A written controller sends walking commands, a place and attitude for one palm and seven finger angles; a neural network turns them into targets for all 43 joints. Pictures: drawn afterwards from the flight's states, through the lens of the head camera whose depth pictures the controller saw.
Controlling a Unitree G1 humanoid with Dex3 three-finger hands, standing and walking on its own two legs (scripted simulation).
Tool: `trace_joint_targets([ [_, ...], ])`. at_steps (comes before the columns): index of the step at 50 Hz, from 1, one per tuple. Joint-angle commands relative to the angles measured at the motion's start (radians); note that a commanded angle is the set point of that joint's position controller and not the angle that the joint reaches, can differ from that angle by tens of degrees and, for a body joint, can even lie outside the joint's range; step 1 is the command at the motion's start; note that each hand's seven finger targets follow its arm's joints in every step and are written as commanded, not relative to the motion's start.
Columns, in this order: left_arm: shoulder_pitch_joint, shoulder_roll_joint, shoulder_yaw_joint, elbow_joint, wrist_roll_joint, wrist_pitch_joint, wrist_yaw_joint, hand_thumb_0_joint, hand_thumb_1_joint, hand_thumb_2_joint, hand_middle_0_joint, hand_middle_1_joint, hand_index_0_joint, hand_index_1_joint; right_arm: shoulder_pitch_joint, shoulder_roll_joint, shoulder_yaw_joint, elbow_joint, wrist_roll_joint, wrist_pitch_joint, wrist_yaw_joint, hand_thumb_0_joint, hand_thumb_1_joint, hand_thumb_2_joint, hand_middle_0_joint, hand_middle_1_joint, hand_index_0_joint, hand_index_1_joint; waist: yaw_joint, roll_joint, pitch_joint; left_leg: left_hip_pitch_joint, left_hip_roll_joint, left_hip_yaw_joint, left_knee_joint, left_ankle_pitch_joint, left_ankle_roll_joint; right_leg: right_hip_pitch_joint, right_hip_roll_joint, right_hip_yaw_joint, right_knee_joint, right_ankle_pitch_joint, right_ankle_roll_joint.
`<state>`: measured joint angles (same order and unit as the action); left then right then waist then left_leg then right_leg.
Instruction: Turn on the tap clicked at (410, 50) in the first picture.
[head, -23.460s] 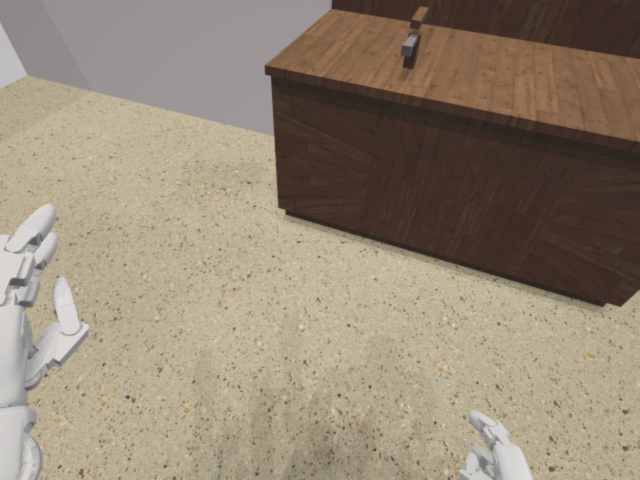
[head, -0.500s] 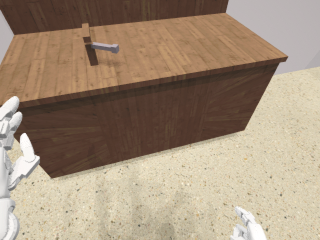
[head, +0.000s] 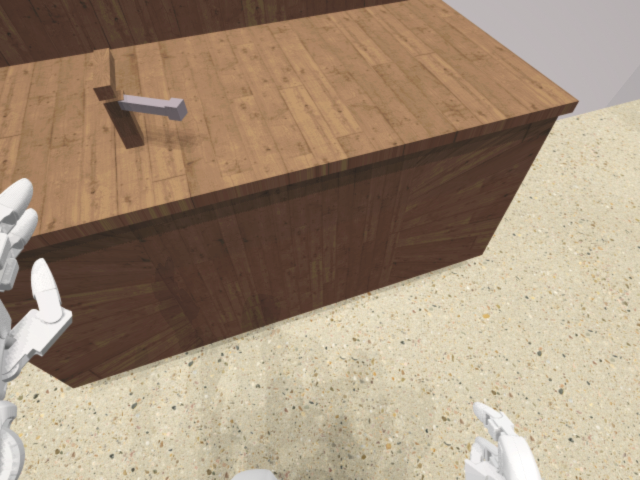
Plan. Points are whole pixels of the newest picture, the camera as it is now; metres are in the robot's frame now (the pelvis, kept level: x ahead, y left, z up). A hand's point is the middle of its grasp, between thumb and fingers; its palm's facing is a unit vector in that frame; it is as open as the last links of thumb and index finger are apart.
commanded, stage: take the last steps up to it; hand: left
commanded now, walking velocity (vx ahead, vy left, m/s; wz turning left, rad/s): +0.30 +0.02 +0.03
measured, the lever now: (176, 109) +0.69 +0.30 +0.06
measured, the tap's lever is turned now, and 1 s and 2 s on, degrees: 57 57 57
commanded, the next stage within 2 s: come to a stop and stand still in 0.52 s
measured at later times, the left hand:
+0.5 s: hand (133, 196) +0.36 +0.22 +0.18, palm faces +0.43 -0.80 -0.43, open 7.4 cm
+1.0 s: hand (171, 146) +0.45 +0.21 +0.17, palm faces +0.41 -0.78 -0.47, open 7.4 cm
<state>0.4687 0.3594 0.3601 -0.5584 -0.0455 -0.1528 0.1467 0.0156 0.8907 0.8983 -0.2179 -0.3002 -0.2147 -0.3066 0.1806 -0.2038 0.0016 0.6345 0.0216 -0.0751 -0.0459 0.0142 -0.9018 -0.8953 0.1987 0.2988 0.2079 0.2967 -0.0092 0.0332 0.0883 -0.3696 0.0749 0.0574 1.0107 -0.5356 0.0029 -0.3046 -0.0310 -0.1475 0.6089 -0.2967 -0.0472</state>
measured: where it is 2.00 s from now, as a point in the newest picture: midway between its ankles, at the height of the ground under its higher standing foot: (338, 470)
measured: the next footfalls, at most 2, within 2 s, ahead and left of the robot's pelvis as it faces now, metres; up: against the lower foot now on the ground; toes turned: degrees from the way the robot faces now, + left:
left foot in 0.14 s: +0.14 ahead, +0.13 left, +0.00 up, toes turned +8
right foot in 0.32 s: +0.15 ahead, -0.12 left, +0.00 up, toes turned -5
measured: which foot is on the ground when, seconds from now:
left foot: up 0.00-0.12, down 0.14-0.34, up 0.36-0.56, down 0.58-0.82, up 0.84-1.00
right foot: down 0.00-0.14, up 0.16-0.30, down 0.32-0.60, up 0.62-0.74, down 0.76-1.00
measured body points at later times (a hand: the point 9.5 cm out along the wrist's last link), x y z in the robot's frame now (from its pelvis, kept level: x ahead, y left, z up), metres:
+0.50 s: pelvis +0.15 -0.03 +0.01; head +0.18 -0.04 +0.46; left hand +0.33 +0.26 +0.21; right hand +0.32 -0.24 -0.09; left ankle +0.16 +0.09 -0.69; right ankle +0.11 -0.12 -0.73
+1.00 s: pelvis +0.24 -0.04 +0.01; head +0.28 -0.06 +0.46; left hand +0.42 +0.25 +0.20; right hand +0.43 -0.27 -0.08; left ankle +0.23 +0.08 -0.71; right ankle +0.23 -0.13 -0.73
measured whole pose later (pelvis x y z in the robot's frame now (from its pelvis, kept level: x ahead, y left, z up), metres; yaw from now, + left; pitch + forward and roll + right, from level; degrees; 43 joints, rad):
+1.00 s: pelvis +0.24 -0.04 +0.01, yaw +2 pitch +0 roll +2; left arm 0.49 0.36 0.36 -0.51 -0.05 -0.13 0.16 0.01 0.89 0.90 -0.22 -0.30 -0.22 -0.31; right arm 0.15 -0.23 0.01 0.58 0.02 -0.05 -0.07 0.01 -0.90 -0.90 0.20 0.30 0.21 0.30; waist 0.00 0.01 0.09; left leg -0.31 0.00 0.06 0.66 -0.36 -0.02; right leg -0.22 -0.03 -0.09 0.51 -0.30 -0.04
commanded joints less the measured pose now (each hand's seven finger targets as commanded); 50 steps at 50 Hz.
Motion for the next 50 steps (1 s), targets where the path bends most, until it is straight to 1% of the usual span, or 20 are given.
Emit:
trace_joint_targets([
  [1, 0.014, 0.168, 0.156, -0.198, -0.004, -0.071, 0.047, 0.000, 0.900, 0.900, -0.200, -0.300, -0.200, -0.300, -0.087, -0.076, -0.030, -0.168, -0.013, -0.029, -0.012, 0.000, -0.900, -0.900, 0.200, 0.300, 0.200, 0.300, -0.002, -0.159, -0.204, -0.077, 0.018, 0.039, -0.219, 0.101, 0.001, 0.238, -0.263, 0.264, -0.223, 0.343, -0.143],
  [4, -0.035, 0.151, 0.112, -0.186, -0.013, -0.066, 0.045, 0.000, 0.900, 0.900, -0.200, -0.300, -0.200, -0.300, -0.085, -0.093, -0.043, -0.173, -0.017, -0.031, -0.026, 0.000, -0.900, -0.900, 0.200, 0.300, 0.200, 0.300, -0.013, -0.099, -0.162, 0.183, -0.039, 0.111, -0.479, 0.308, 0.006, 0.087, -0.172, 0.139, -0.136, 0.102, -0.057],
  [5, -0.050, 0.157, 0.111, -0.186, -0.013, -0.069, 0.043, 0.000, 0.900, 0.900, -0.200, -0.300, -0.200, -0.300, -0.080, -0.109, -0.054, -0.181, -0.015, -0.034, -0.033, 0.000, -0.900, -0.900, 0.200, 0.300, 0.200, 0.300, -0.015, -0.006, -0.147, 0.256, 0.010, 0.029, -0.548, 0.272, 0.039, 0.008, -0.132, 0.122, -0.034, 0.041, -0.026],
  [7, -0.105, 0.150, 0.089, -0.215, -0.008, -0.074, 0.045, 0.000, 0.900, 0.900, -0.200, -0.300, -0.200, -0.300, -0.076, -0.140, -0.063, -0.204, -0.004, -0.037, -0.034, 0.000, -0.900, -0.900, 0.200, 0.300, 0.200, 0.300, -0.015, 0.271, -0.147, 0.371, 0.294, -0.467, -0.737, 0.275, 0.194, -0.243, 0.029, 0.065, 0.337, -0.289, 0.049],
  [8, -0.084, 0.160, 0.106, -0.107, 0.007, -0.066, 0.038, 0.000, 0.900, 0.900, -0.200, -0.300, -0.200, -0.300, -0.081, -0.125, -0.058, -0.182, -0.004, -0.047, -0.033, 0.000, -0.900, -0.900, 0.200, 0.300, 0.200, 0.300, -0.011, 0.223, -0.093, 0.260, 0.339, -0.511, -0.793, 0.161, 0.234, -0.264, -0.012, 0.142, 0.437, -0.287, 0.043],
  [14, -0.054, 0.165, 0.102, -0.198, 0.010, -0.054, 0.043, 0.000, 0.900, 0.900, -0.200, -0.300, -0.200, -0.300, -0.070, -0.113, -0.043, -0.188, -0.001, -0.095, -0.016, 0.000, -0.900, -0.900, 0.200, 0.300, 0.200, 0.300, 0.021, 0.188, -0.161, 0.157, 0.164, -0.097, -0.559, 0.382, 0.119, 0.077, 0.019, 0.021, -0.072, -0.086, 0.048],
  [15, -0.034, 0.168, 0.112, -0.179, 0.011, -0.054, 0.044, 0.000, 0.900, 0.900, -0.200, -0.300, -0.200, -0.300, -0.073, -0.110, -0.043, -0.191, 0.001, -0.092, -0.015, 0.000, -0.900, -0.900, 0.200, 0.300, 0.200, 0.300, 0.031, 0.081, -0.179, 0.070, 0.112, -0.030, -0.424, 0.347, 0.083, 0.197, 0.003, 0.065, -0.193, 0.009, 0.029],
  [16, -0.032, 0.185, 0.122, -0.162, 0.014, -0.052, 0.044, 0.000, 0.900, 0.900, -0.200, -0.300, -0.200, -0.300, -0.072, -0.090, -0.045, -0.193, 0.001, -0.084, -0.013, 0.000, -0.900, -0.900, 0.200, 0.300, 0.200, 0.300, 0.025, -0.164, -0.197, -0.106, 0.009, 0.083, -0.183, 0.232, 0.035, 0.316, -0.158, 0.337, -0.267, 0.064, -0.050],
  [17, -0.034, 0.199, 0.136, -0.144, 0.001, -0.043, 0.045, 0.000, 0.900, 0.900, -0.200, -0.300, -0.200, -0.300, -0.080, -0.079, -0.037, -0.202, 0.006, -0.084, -0.010, 0.000, -0.900, -0.900, 0.200, 0.300, 0.200, 0.300, 0.025, -0.322, -0.181, -0.278, -0.059, 0.070, -0.002, 0.007, 0.001, 0.370, -0.330, 0.599, -0.313, 0.165, -0.144],
  [18, -0.052, 0.190, 0.130, -0.160, -0.018, -0.050, 0.038, 0.000, 0.900, 0.900, -0.200, -0.300, -0.200, -0.300, -0.070, -0.093, -0.049, -0.187, 0.009, -0.081, -0.007, 0.000, -0.900, -0.900, 0.200, 0.300, 0.200, 0.300, 0.022, -0.258, -0.167, -0.309, -0.023, -0.024, 0.094, -0.013, -0.006, 0.362, -0.350, 0.587, -0.314, 0.272, -0.172],
  [22, -0.041, 0.188, 0.155, -0.145, 0.001, -0.085, 0.043, 0.000, 0.900, 0.900, -0.200, -0.300, -0.200, -0.300, -0.084, -0.067, -0.025, -0.167, -0.006, -0.046, -0.014, 0.000, -0.900, -0.900, 0.200, 0.300, 0.200, 0.300, 0.008, -0.140, -0.184, -0.224, 0.009, 0.022, -0.156, 0.085, -0.012, 0.396, -0.272, 0.290, -0.186, 0.735, -0.132],
  [26, -0.098, 0.153, 0.099, -0.129, -0.001, -0.081, 0.039, 0.000, 0.900, 0.900, -0.200, -0.300, -0.200, -0.300, -0.085, -0.074, -0.031, -0.171, -0.014, -0.046, -0.022, 0.000, -0.900, -0.900, 0.200, 0.300, 0.200, 0.300, 0.007, -0.137, -0.208, 0.127, -0.080, 0.154, -0.503, 0.375, 0.005, 0.269, -0.173, 0.144, -0.104, 0.591, -0.050],
  [28, -0.082, 0.148, 0.084, -0.157, -0.009, -0.073, 0.037, 0.000, 0.900, 0.900, -0.200, -0.300, -0.200, -0.300, -0.070, -0.112, -0.055, -0.186, -0.004, -0.045, -0.027, 0.000, -0.900, -0.900, 0.200, 0.300, 0.200, 0.300, -0.011, 0.014, -0.257, 0.399, 0.062, -0.040, -0.573, 0.582, 0.093, 0.058, -0.098, 0.084, 0.145, 0.364, 0.031],
  [29, -0.100, 0.153, 0.081, -0.185, -0.015, -0.072, 0.036, 0.000, 0.900, 0.900, -0.200, -0.300, -0.200, -0.300, -0.071, -0.128, -0.064, -0.196, 0.005, -0.042, -0.020, 0.000, -0.900, -0.900, 0.200, 0.300, 0.200, 0.300, -0.007, 0.174, -0.286, 0.529, 0.244, -0.283, -0.590, 0.750, 0.194, -0.146, -0.010, 0.067, 0.319, -0.139, 0.067],
  [31, -0.121, 0.195, 0.109, -0.175, 0.000, -0.058, 0.034, 0.000, 0.900, 0.900, -0.200, -0.300, -0.200, -0.300, -0.084, -0.102, -0.047, -0.192, -0.004, -0.053, -0.015, 0.000, -0.900, -0.900, 0.200, 0.300, 0.200, 0.300, 0.001, 0.173, -0.192, 0.413, 0.319, -0.426, -0.680, 0.693, 0.261, -0.250, -0.015, 0.151, 0.460, -0.298, 0.055],
  [37, 0.031, 0.200, 0.151, -0.225, -0.003, -0.037, 0.039, 0.000, 0.900, 0.900, -0.200, -0.300, -0.200, -0.300, -0.088, -0.108, -0.034, -0.193, 0.001, -0.089, -0.003, 0.000, -0.900, -0.900, 0.200, 0.300, 0.200, 0.300, 0.021, 0.131, -0.196, 0.161, 0.134, -0.033, -0.524, 0.667, 0.054, 0.181, -0.008, 0.085, -0.170, 0.137, 0.061],
  [39, 0.027, 0.194, 0.157, -0.183, -0.010, -0.038, 0.033, 0.000, 0.900, 0.900, -0.200, -0.300, -0.200, -0.300, -0.096, -0.085, -0.025, -0.207, -0.003, -0.085, -0.007, 0.000, -0.900, -0.900, 0.200, 0.300, 0.200, 0.300, 0.004, -0.049, -0.197, 0.074, 0.013, 0.043, -0.416, 0.397, -0.019, 0.210, -0.140, 0.284, -0.213, 0.560, 0.010],
  [41, 0.064, 0.177, 0.148, -0.143, -0.023, -0.028, 0.034, 0.000, 0.900, 0.900, -0.200, -0.300, -0.200, -0.300, -0.065, -0.087, -0.040, -0.205, 0.008, -0.068, -0.007, 0.000, -0.900, -0.900, 0.200, 0.300, 0.200, 0.300, 0.003, -0.218, -0.242, -0.012, -0.051, 0.015, -0.253, 0.148, -0.036, 0.297, -0.246, 0.374, -0.189, 0.911, -0.048],
  [43, 0.036, 0.203, 0.166, -0.135, -0.016, -0.035, 0.037, 0.000, 0.900, 0.900, -0.200, -0.300, -0.200, -0.300, -0.087, -0.075, -0.020, -0.203, 0.007, -0.053, -0.013, 0.000, -0.900, -0.900, 0.200, 0.300, 0.200, 0.300, 0.012, -0.176, -0.239, -0.090, -0.044, -0.038, -0.214, 0.042, -0.023, 0.366, -0.288, 0.360, -0.153, 1.051, -0.056],
  [50, 0.003, 0.178, 0.111, -0.163, 0.002, -0.023, 0.041, 0.000, 0.900, 0.900, -0.200, -0.300, -0.200, -0.300, -0.104, -0.097, -0.032, -0.230, 0.000, -0.001, -0.037, 0.000, -0.900, -0.900, 0.200, 0.300, 0.200, 0.300, 0.022, -0.160, -0.253, 0.028, -0.058, 0.009, -0.462, 0.324, -0.022, 0.387, -0.215, 0.218, -0.082, 1.003, -0.013],
])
